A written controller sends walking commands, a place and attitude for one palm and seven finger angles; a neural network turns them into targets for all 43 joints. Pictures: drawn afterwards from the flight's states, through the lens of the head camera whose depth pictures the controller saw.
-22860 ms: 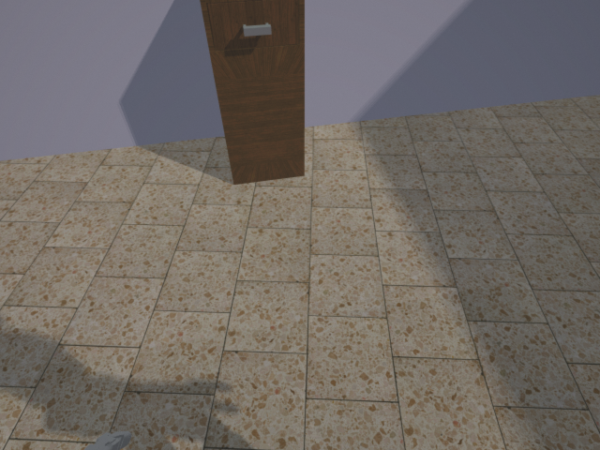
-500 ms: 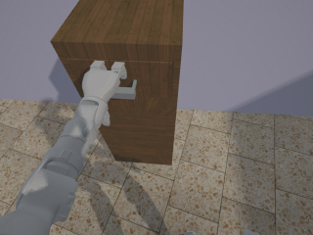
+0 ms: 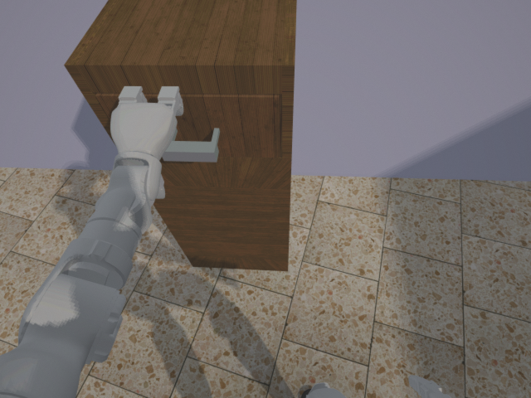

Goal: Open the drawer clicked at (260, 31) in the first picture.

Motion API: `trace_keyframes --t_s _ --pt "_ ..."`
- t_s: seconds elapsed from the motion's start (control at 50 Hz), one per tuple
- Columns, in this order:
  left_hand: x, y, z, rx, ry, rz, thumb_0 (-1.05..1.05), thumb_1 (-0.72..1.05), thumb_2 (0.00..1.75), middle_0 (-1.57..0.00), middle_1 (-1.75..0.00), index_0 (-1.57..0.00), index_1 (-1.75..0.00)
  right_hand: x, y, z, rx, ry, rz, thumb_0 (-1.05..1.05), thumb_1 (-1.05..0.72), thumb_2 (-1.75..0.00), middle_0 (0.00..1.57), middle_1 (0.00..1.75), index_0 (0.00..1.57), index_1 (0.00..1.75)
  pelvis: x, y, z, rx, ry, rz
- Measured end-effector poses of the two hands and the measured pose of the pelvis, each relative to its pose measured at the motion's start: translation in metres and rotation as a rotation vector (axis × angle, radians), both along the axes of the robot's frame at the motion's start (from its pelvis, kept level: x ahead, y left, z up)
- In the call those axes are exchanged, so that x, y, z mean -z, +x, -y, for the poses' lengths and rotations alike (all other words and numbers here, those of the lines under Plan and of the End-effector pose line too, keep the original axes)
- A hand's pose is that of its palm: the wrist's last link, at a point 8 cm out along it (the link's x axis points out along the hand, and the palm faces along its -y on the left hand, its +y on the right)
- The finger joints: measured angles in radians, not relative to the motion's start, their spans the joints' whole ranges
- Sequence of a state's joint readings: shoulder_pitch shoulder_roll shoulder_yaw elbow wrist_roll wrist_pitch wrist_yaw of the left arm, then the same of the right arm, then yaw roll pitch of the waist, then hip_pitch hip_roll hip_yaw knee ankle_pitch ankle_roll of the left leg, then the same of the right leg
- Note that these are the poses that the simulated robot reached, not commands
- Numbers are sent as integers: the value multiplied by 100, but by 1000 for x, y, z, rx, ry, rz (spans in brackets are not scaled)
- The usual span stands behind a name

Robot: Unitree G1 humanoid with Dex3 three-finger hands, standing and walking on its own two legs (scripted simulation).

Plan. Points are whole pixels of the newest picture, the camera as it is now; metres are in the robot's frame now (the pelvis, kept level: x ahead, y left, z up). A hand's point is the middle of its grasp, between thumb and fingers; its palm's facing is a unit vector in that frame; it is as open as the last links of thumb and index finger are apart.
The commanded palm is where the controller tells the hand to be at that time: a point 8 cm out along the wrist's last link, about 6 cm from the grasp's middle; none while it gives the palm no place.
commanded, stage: re-aim the fingers above the handle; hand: left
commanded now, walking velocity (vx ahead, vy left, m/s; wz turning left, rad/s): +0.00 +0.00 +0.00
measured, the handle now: (192, 142) +0.56 +0.14 +0.02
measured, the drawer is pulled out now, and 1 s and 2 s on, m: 0.00 0.00 0.00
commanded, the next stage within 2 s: lower the fingers behind the handle in 0.10 s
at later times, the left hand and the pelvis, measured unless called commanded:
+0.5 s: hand (175, 152) +0.49 +0.15 +0.07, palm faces +0.14 +0.06 -0.99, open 13.8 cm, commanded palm +0.44 +0.15 +0.11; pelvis -0.01 +0.00 -0.01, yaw -1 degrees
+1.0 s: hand (185, 188) +0.45 +0.14 +0.02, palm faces +0.08 -0.05 -1.00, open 13.9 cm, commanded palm +0.43 +0.15 +0.07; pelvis -0.01 +0.01 -0.02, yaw +2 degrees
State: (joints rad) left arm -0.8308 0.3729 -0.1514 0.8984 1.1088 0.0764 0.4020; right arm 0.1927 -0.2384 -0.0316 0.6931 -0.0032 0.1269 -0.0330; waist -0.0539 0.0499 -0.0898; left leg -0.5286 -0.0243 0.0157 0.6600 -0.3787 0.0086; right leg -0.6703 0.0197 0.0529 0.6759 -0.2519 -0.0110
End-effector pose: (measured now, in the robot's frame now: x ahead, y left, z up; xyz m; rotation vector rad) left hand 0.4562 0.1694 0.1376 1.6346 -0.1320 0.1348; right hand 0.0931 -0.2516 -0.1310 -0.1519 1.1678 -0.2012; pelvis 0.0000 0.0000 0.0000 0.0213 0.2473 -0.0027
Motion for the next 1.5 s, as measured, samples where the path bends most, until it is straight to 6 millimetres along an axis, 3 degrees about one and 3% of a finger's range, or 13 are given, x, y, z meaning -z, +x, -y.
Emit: trace_keyframes --t_s 0.06,0.12,0.24,0.3,0.34,0.4,0.46,0.54,0.62,0.82,1.02,1.22,1.5 --pt "2 1 -33 -206 28 -135 0 -48 31 -31 -120 -32 -120 3 -6 -4 18 34 -31 0 -91 -90 20 30 20 30 -4 2 1 -1 -1 -1" --pt "11 -8 -37 -230 -21 -297 0 -48 31 -31 -120 -31 -120 -1 -9 -4 20 28 -48 1 -91 -90 20 30 20 30 -7 5 1 -22 -6 15" --pt "38 -34 42 210 -128 -418 -1 -48 31 -32 -120 -32 -120 -12 3 5 -29 -61 -9 1 -90 -90 20 30 20 30 -6 6 -2 -63 -12 54" --pt "35 -39 79 418 -162 -310 0 -48 31 -32 -120 -32 -120 -17 9 9 -18 -93 39 1 -90 -90 20 30 20 30 -2 3 -3 -49 -10 44" --pt "28 -35 88 457 -176 -195 0 -48 31 -32 -120 -32 -120 -16 9 10 -9 -92 60 1 -90 -90 20 30 20 30 1 1 -4 -34 -7 27" --pt "17 -19 77 369 -172 -46 0 -48 31 -32 -120 -32 -120 -10 5 5 3 -67 55 0 -91 -90 20 30 20 30 5 -3 -4 -10 0 4" --pt "15 -2 47 176 -95 13 0 -48 31 -32 -120 -32 -120 1 -5 -2 3 -24 16 0 -91 -90 20 30 19 30 7 -5 -4 5 4 -21" --pt "33 4 1 -119 49 -118 0 -48 31 -31 -120 -31 -120 12 -23 -12 30 47 -63 0 -91 -90 20 30 20 30 5 -4 -3 11 3 -41" --pt "43 -5 -14 -198 -33 -281 0 -48 31 -32 -120 -26 -118 10 -37 -12 47 42 -123 1 -90 -90 20 30 20 30 0 1 -3 -14 -5 -23" --pt "43 -23 18 191 -117 -276 0 -48 31 -32 -124 -27 -119 -7 -22 14 -6 -93 -59 1 -90 -90 20 30 20 30 6 4 -5 -47 -17 -3" --pt "65 -35 28 165 -78 -76 0 -49 31 -32 -127 -31 -120 11 -14 -1 -39 -23 -21 0 -91 -90 20 30 20 30 20 -9 -7 -43 -19 -55" --pt "50 -21 45 26 -21 -150 0 -49 31 -33 -124 -38 -133 17 -51 -18 35 36 -59 0 -90 -90 20 30 20 30 14 -24 -3 -20 -2 -30" --pt "57 -26 35 104 -53 -146 0 -49 31 -25 -124 -33 -128 13 -117 29 69 -96 -122 0 -90 -90 20 30 20 30 27 -43 5 -11 6 -63"
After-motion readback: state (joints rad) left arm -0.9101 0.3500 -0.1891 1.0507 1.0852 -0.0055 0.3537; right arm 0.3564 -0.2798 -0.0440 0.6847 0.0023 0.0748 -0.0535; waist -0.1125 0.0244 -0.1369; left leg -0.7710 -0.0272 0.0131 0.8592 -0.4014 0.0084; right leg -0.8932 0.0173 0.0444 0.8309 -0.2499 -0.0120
